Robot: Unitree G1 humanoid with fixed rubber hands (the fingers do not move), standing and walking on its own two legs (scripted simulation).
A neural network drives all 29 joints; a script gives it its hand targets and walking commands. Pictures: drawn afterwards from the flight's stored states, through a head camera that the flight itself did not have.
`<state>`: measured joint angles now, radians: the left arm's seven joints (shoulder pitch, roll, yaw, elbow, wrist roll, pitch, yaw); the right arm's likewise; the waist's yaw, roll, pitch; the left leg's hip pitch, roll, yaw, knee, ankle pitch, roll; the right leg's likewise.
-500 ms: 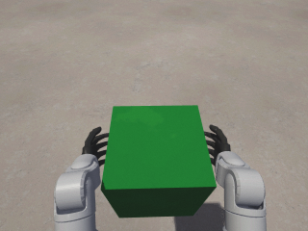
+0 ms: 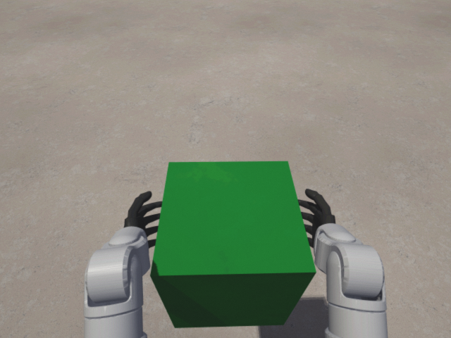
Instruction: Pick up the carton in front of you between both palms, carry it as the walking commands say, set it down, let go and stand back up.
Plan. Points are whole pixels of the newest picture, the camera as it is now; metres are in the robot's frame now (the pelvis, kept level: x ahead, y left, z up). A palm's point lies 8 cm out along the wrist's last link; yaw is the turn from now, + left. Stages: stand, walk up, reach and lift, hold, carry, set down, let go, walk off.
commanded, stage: carry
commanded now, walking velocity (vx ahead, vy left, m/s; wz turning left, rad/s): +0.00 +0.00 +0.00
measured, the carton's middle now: (229, 247) +0.28 +0.00 +0.01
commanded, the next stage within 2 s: hold in 0.96 s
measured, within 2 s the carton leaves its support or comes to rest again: neither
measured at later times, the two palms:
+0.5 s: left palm (140, 271) +0.22 +0.14 +0.05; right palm (328, 267) +0.22 -0.16 +0.05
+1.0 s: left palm (146, 274) +0.22 +0.14 +0.04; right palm (330, 269) +0.22 -0.16 +0.04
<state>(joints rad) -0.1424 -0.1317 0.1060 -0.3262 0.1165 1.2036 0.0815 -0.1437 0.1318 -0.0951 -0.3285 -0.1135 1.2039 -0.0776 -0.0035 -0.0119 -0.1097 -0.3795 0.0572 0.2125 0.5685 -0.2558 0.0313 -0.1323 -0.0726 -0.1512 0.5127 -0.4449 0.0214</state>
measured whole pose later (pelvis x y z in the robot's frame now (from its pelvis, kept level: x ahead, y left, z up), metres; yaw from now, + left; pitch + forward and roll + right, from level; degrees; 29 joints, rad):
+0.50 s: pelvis -0.04 -0.01 +0.00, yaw +0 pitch +1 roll +0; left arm -0.13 -0.13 0.12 0.01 0.20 0.90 0.04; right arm -0.13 0.13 -0.11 0.00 -0.20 0.91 -0.03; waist 0.00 0.00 -0.11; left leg -0.37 0.08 0.20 0.52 -0.17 0.03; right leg -0.15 -0.05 -0.16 0.52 -0.39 0.00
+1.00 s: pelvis -0.06 -0.01 +0.00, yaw -1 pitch +0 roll +1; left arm -0.18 -0.14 0.16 0.12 0.22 0.74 0.03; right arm -0.19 0.14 -0.16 0.15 -0.22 0.72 -0.01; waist 0.01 -0.02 -0.03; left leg -0.34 0.06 0.16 0.48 -0.12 0.03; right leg -0.15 -0.03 -0.14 0.53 -0.37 -0.04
